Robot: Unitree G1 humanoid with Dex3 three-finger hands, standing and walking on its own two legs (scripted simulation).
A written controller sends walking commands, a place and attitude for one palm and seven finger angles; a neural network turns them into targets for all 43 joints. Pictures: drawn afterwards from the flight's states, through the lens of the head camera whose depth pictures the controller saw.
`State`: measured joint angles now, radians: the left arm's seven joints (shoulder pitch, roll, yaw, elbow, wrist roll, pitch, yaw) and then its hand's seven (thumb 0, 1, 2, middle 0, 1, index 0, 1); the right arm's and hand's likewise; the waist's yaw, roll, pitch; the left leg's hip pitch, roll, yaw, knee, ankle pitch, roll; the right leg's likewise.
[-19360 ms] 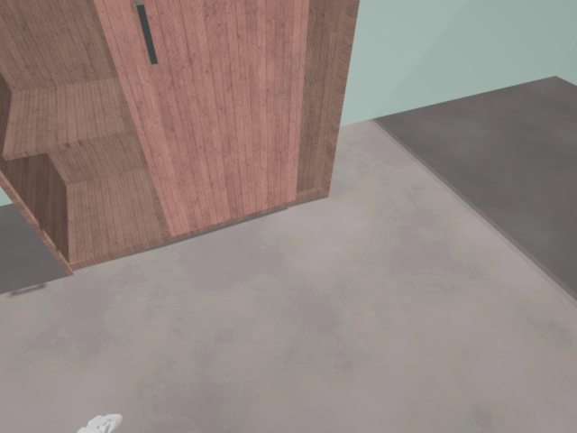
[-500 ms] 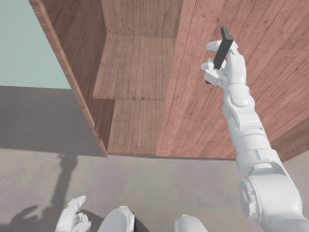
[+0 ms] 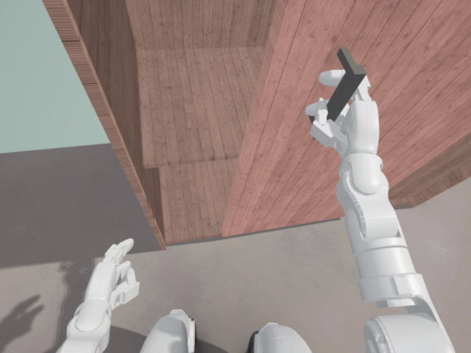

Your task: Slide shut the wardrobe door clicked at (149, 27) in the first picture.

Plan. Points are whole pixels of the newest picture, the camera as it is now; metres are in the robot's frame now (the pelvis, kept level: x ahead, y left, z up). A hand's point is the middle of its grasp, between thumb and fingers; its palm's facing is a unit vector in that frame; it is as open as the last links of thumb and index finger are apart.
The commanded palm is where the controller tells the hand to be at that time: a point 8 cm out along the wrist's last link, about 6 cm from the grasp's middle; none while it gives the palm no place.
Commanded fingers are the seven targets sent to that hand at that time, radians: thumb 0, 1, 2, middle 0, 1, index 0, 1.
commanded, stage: step sideways, sliding the door along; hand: right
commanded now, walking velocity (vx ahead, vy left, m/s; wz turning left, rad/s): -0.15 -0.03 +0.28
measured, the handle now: (330, 97) +0.47 -0.14 +0.13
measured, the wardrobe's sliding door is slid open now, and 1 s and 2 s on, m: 0.23 0.00 0.00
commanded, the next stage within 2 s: stop walking and hold the door there in 1.24 s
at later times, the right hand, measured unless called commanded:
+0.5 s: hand (195, 141) +0.38 +0.07 +0.12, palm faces -0.22 +0.97 -0.12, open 5.9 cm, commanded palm +0.37 +0.05 +0.13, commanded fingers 0.00 -0.90 -0.90 0.45 1.40 0.45 1.40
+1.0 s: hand (159, 136) +0.38 +0.11 +0.12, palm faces +0.07 +1.00 -0.07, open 5.9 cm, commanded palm +0.35 +0.14 +0.12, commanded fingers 0.00 -0.90 -0.90 0.45 1.40 0.45 1.40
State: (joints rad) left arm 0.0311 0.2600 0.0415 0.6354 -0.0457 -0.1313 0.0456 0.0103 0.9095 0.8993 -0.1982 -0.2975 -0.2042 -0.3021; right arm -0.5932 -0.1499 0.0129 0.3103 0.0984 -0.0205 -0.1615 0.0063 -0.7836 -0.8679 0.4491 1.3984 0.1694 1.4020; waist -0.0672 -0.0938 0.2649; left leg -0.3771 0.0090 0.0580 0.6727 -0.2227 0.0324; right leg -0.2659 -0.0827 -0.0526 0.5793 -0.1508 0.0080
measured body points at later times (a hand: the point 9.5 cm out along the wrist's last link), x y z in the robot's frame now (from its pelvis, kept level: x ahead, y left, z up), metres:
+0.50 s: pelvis +0.04 +0.08 +0.00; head +0.14 +0.11 +0.44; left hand +0.26 +0.29 -0.11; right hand +0.39 +0.01 +0.13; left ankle +0.03 +0.18 -0.68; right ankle +0.00 -0.08 -0.73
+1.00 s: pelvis -0.04 +0.21 -0.01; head +0.05 +0.21 +0.43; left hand +0.13 +0.42 -0.13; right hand +0.37 +0.06 +0.13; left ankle -0.10 +0.34 -0.73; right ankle +0.03 -0.03 -0.73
